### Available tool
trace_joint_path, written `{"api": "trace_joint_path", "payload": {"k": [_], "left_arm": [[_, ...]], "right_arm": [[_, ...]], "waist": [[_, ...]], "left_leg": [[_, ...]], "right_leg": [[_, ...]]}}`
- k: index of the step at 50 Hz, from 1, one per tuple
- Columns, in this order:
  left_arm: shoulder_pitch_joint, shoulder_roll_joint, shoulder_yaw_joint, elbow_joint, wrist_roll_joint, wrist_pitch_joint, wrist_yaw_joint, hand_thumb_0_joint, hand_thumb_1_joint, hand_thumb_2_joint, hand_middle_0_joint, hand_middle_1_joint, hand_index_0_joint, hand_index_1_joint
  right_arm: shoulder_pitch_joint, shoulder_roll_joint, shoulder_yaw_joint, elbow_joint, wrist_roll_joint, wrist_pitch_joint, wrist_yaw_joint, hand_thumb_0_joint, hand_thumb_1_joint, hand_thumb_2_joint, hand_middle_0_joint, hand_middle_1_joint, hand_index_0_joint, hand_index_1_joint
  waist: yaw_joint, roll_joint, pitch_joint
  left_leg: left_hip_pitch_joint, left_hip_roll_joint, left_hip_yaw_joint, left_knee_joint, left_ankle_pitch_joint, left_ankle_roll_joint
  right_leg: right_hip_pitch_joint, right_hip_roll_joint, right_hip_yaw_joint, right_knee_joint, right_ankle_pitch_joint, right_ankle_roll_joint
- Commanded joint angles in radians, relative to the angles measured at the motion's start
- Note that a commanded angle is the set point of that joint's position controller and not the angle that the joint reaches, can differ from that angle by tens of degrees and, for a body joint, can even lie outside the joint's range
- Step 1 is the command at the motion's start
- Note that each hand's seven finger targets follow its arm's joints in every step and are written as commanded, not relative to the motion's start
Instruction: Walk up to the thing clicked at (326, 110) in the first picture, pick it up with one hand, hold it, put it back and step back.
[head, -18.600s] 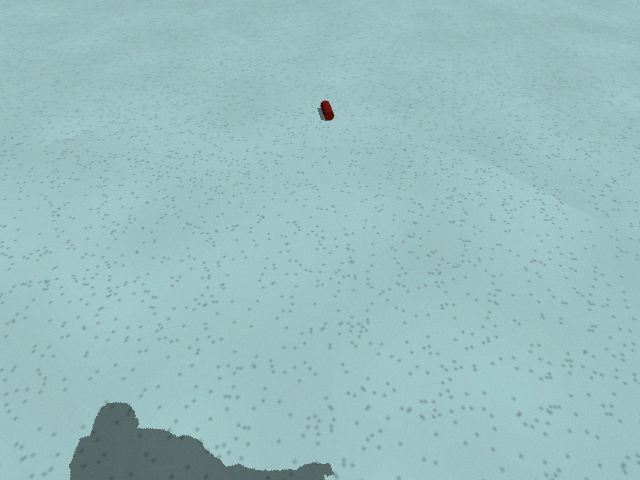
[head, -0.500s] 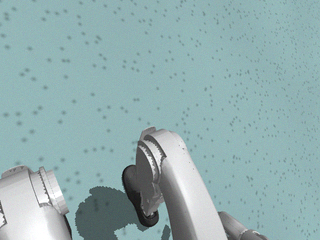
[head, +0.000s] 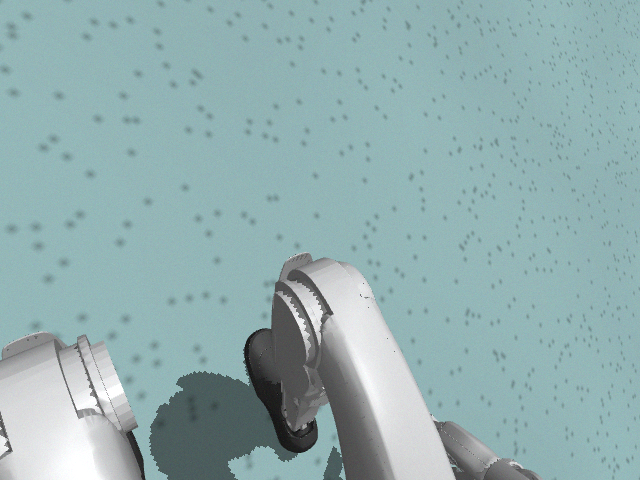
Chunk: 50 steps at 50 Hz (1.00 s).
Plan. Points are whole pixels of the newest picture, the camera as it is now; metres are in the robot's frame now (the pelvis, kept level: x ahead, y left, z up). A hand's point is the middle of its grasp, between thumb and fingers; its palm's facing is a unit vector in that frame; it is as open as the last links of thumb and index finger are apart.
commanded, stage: close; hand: left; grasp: from above
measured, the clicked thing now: out of the picture +0.43 +0.34 -0.27
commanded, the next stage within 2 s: settle in 0.56 s
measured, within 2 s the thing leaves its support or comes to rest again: leaves its support in 1.04 s
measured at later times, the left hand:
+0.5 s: hand out of the picture +0.41 +0.34 -0.25, palm faces -0.44 -0.16 -0.88, open 8.8 cm
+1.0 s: hand out of the picture +0.41 +0.34 -0.25, palm faces -0.44 -0.18 -0.88, open 8.7 cm
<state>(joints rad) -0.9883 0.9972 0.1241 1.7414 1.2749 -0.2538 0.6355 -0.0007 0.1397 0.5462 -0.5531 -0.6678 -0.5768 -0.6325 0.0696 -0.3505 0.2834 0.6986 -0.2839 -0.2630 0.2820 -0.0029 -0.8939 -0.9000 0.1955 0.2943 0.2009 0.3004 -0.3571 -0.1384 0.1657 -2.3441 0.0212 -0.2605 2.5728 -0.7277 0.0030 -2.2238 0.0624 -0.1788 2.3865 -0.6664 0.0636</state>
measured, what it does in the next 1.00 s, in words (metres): stands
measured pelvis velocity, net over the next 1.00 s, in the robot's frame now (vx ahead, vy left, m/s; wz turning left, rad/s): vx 0.00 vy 0.00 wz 0.00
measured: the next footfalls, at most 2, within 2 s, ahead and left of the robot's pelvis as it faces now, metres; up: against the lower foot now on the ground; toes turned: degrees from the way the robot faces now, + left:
none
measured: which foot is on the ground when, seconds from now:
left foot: down 0.00-1.00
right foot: down 0.00-1.00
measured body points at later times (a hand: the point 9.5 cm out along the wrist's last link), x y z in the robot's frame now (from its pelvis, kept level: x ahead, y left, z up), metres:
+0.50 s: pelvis +0.00 +0.00 +0.00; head +0.26 +0.14 +0.34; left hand +0.43 +0.34 -0.20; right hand +0.07 -0.24 -0.06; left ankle +0.06 +0.12 -0.27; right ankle +0.12 -0.12 -0.27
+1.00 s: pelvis +0.00 +0.00 +0.00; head +0.26 +0.14 +0.34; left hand +0.43 +0.34 -0.20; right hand +0.07 -0.25 -0.06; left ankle +0.06 +0.12 -0.27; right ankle +0.12 -0.12 -0.27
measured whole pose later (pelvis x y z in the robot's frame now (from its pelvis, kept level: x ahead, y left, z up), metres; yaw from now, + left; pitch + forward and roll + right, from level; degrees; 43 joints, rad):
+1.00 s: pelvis +0.00 +0.00 +0.00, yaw +0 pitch +27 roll -14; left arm -0.93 0.97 0.17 1.64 1.29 -0.26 0.59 0.00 0.19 0.34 -0.80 -0.45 -0.82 -0.41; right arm 0.10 -0.34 0.27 0.70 -0.27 -0.24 0.27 0.00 -0.91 -0.90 0.20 0.29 0.20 0.30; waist -0.34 -0.13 0.14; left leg -2.35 0.02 -0.26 2.57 -0.72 0.00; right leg -2.23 0.06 -0.18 2.38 -0.66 0.06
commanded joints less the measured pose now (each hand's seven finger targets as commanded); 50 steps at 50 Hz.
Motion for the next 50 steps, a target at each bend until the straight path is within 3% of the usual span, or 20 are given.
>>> {"api": "trace_joint_path", "payload": {"k": [1,2,4,7,8,9,12,17,20,24,28,30,33,37,41,46,47,48,49,50], "left_arm": [[-0.208,0.207,-0.001,-0.104,-0.018,-0.029,0.014,0.0,0.241,0.482,-0.614,-0.629,-0.65,-0.591],[-0.178,0.205,0.006,-0.097,-0.022,-0.03,0.015,0.0,0.246,0.479,-0.625,-0.616,-0.659,-0.581],[-0.182,0.181,-0.016,-0.084,-0.009,-0.035,0.015,0.0,0.268,0.487,-0.642,-0.618,-0.675,-0.584],[-0.185,0.189,-0.003,-0.106,-0.012,-0.046,0.03,0.0,0.319,0.512,-0.676,-0.622,-0.708,-0.589],[-0.182,0.18,-0.012,-0.079,-0.002,-0.045,0.032,0.0,0.339,0.497,-0.691,-0.62,-0.725,-0.584],[-0.178,0.164,-0.016,-0.076,0.002,-0.045,0.036,0.0,0.352,0.488,-0.694,-0.622,-0.731,-0.583],[-0.202,0.171,-0.03,-0.085,0.008,-0.043,0.049,0.0,0.427,0.545,-0.761,-0.634,-0.791,-0.602],[-0.221,0.201,-0.012,-0.101,0.015,-0.029,0.06,0.0,0.52,0.522,-0.84,-0.593,-0.868,-0.564],[-0.21,0.179,-0.034,-0.075,0.007,-0.019,0.061,0.0,0.566,0.532,-0.873,-0.596,-0.901,-0.566],[-0.23,0.22,-0.009,-0.096,0.01,-0.011,0.062,0.0,0.618,0.524,-0.923,-0.562,-0.947,-0.537],[-0.23,0.195,-0.034,-0.084,0.008,-0.009,0.052,0.0,0.663,0.518,-0.955,-0.56,-0.981,-0.533],[-0.222,0.226,-0.003,-0.095,0.006,-0.009,0.059,0.0,0.672,0.52,-0.974,-0.535,-0.994,-0.514],[-0.192,0.196,-0.02,-0.048,0.007,-0.006,0.05,0.0,0.688,0.508,-0.987,-0.521,-1.007,-0.5],[-0.208,0.224,-0.008,-0.067,0.002,-0.008,0.043,0.0,0.607,0.523,-0.99,-0.521,-1.012,-0.501],[-0.229,0.259,0.029,-0.157,-0.01,-0.009,0.029,0.0,0.622,0.533,-0.997,-0.528,-1.018,-0.51],[-0.191,0.271,0.074,-0.23,-0.005,-0.006,0.016,0.0,0.669,0.527,-1.029,-0.515,-1.051,-0.494],[-0.203,0.24,0.049,-0.255,-0.007,-0.004,0.008,0.0,0.678,0.519,-1.038,-0.501,-1.059,-0.482],[-0.189,0.27,0.091,-0.274,-0.013,-0.003,0.008,0.0,0.677,0.529,-1.035,-0.505,-1.054,-0.488],[-0.203,0.239,0.062,-0.292,-0.008,-0.001,-0.001,0.0,0.675,0.522,-1.04,-0.495,-1.057,-0.48],[-0.216,0.25,0.082,-0.369,-0.01,-0.002,-0.003,0.0,0.69,0.516,-1.044,-0.5,-1.065,-0.482]], "right_arm": [[0.174,-0.316,-0.09,0.003,0.016,0.003,-0.01,0.0,-0.891,-0.899,0.199,0.3,0.199,0.3],[0.175,-0.317,-0.09,0.003,0.013,0.009,-0.014,0.0,-0.891,-0.899,0.199,0.3,0.199,0.3],[0.183,-0.307,-0.085,0.005,0.01,0.016,-0.013,0.0,-0.891,-0.899,0.199,0.3,0.199,0.3],[0.168,-0.311,-0.084,0.002,0.012,0.02,-0.018,0.0,-0.889,-0.898,0.199,0.3,0.199,0.3],[0.177,-0.31,-0.08,0.0,0.007,0.021,-0.016,0.0,-0.89,-0.898,0.199,0.3,0.199,0.3],[0.175,-0.306,-0.079,0.002,0.003,0.024,-0.017,0.0,-0.889,-0.898,0.199,0.3,0.199,0.3],[0.16,-0.307,-0.074,-0.001,0.004,0.019,-0.019,0.0,-0.891,-0.898,0.199,0.3,0.199,0.3],[0.164,-0.312,-0.073,-0.004,0.002,0.011,-0.019,0.0,-0.89,-0.898,0.199,0.3,0.199,0.3],[0.148,-0.315,-0.074,-0.003,0.001,0.007,-0.021,0.0,-0.891,-0.899,0.199,0.3,0.199,0.3],[0.159,-0.32,-0.076,-0.006,0.006,0.007,-0.025,0.0,-0.89,-0.898,0.199,0.3,0.199,0.3],[0.151,-0.317,-0.073,-0.015,0.011,0.0,-0.019,0.0,-0.892,-0.899,0.199,0.3,0.199,0.3],[0.156,-0.324,-0.078,-0.012,0.014,0.006,-0.024,0.0,-0.89,-0.899,0.199,0.3,0.199,0.3],[0.159,-0.315,-0.068,-0.02,0.005,0.005,-0.015,0.0,-0.889,-0.898,0.199,0.3,0.199,0.3],[0.165,-0.327,-0.08,-0.015,0.01,0.004,-0.019,0.0,-0.908,-0.902,0.2,0.3,0.2,0.3],[0.177,-0.318,-0.087,-0.012,0.017,0.011,-0.022,0.0,-0.909,-0.903,0.2,0.3,0.2,0.3],[0.196,-0.307,-0.111,0.0,0.018,0.023,-0.023,0.0,-0.906,-0.902,0.2,0.3,0.2,0.3],[0.183,-0.314,-0.127,0.0,0.02,0.02,-0.02,0.0,-0.905,-0.901,0.2,0.3,0.199,0.3],[0.194,-0.303,-0.129,0.014,0.022,0.024,-0.021,0.0,-0.905,-0.901,0.2,0.3,0.199,0.3],[0.191,-0.308,-0.142,0.003,0.026,0.022,-0.019,0.0,-0.906,-0.902,0.2,0.3,0.199,0.3],[0.199,-0.308,-0.155,0.002,0.031,0.024,-0.019,0.0,-0.905,-0.901,0.2,0.3,0.199,0.3]], "waist": [[-0.037,0.504,-0.634],[-0.022,0.494,-0.659],[-0.036,0.503,-0.626],[-0.022,0.505,-0.649],[-0.039,0.508,-0.625],[-0.036,0.495,-0.618],[-0.044,0.479,-0.597],[-0.037,0.496,-0.611],[-0.048,0.482,-0.573],[-0.034,0.497,-0.604],[-0.045,0.491,-0.584],[-0.024,0.513,-0.623],[-0.047,0.463,-0.58],[-0.034,0.5,-0.585],[-0.008,0.554,-0.683],[0.011,0.582,-0.721],[0.009,0.61,-0.712],[0.024,0.616,-0.734],[0.009,0.609,-0.722],[0.032,0.639,-0.778]], "left_leg": [[0.486,0.025,0.09,-0.273,0.234,0.0],[0.489,0.025,0.09,-0.276,0.247,0.0],[0.478,0.024,0.094,-0.278,0.239,-0.002],[0.493,0.026,0.087,-0.279,0.239,-0.004],[0.483,0.026,0.091,-0.279,0.235,-0.003],[0.471,0.027,0.088,-0.284,0.229,-0.004],[0.46,0.026,0.088,-0.277,0.203,0.0],[0.484,0.028,0.081,-0.286,0.21,-0.004],[0.458,0.029,0.083,-0.289,0.169,-0.002],[0.472,0.028,0.079,-0.3,0.18,-0.004],[0.47,0.029,0.074,-0.29,0.188,-0.005],[0.495,0.029,0.071,-0.302,0.214,-0.009],[0.457,0.028,0.087,-0.278,0.208,0.0],[0.465,0.027,0.091,-0.29,0.19,-0.002],[0.518,0.025,0.089,-0.292,0.242,-0.008],[0.522,0.022,0.109,-0.282,0.277,-0.008],[0.541,0.022,0.109,-0.289,0.277,-0.014],[0.545,0.023,0.108,-0.29,0.287,-0.014],[0.54,0.022,0.111,-0.283,0.262,-0.013],[0.566,0.021,0.12,-0.293,0.286,-0.012]], "right_leg": [[0.346,0.039,-0.104,-0.187,0.262,-0.077],[0.368,0.043,-0.103,-0.194,0.272,-0.077],[0.352,0.043,-0.105,-0.187,0.266,-0.079],[0.344,0.046,-0.11,-0.185,0.264,-0.081],[0.345,0.045,-0.109,-0.184,0.266,-0.08],[0.345,0.048,-0.111,-0.185,0.261,-0.08],[0.325,0.048,-0.111,-0.189,0.24,-0.079],[0.317,0.043,-0.115,-0.183,0.243,-0.077],[0.31,0.044,-0.111,-0.195,0.212,-0.077],[0.308,0.042,-0.11,-0.191,0.216,-0.08],[0.297,0.039,-0.112,-0.178,0.229,-0.077],[0.311,0.041,-0.111,-0.179,0.243,-0.082],[0.326,0.045,-0.107,-0.19,0.25,-0.074],[0.315,0.039,-0.102,-0.192,0.228,-0.078],[0.337,0.037,-0.101,-0.178,0.264,-0.082],[0.343,0.037,-0.095,-0.174,0.291,-0.087],[0.313,0.034,-0.094,-0.162,0.283,-0.091],[0.32,0.035,-0.094,-0.166,0.291,-0.091],[0.3,0.033,-0.088,-0.162,0.272,-0.092],[0.326,0.036,-0.081,-0.175,0.287,-0.093]]}}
